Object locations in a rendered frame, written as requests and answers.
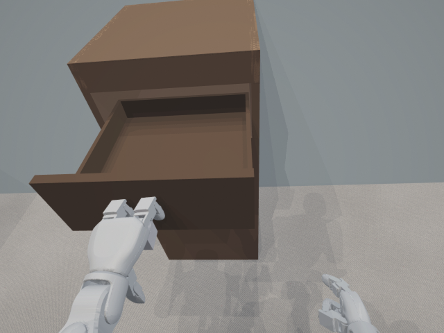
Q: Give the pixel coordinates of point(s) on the robot right hand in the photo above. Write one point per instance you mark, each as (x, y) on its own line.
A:
(337, 317)

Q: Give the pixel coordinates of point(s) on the robot left forearm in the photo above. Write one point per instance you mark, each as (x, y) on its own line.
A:
(99, 304)

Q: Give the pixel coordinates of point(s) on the cabinet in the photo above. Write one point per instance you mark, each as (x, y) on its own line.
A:
(179, 48)

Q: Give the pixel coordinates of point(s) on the handle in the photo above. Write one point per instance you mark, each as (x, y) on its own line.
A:
(152, 236)

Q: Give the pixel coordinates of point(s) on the robot left hand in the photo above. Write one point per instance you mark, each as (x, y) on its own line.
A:
(118, 240)

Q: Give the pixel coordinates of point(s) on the drawer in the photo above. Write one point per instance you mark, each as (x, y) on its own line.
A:
(193, 153)

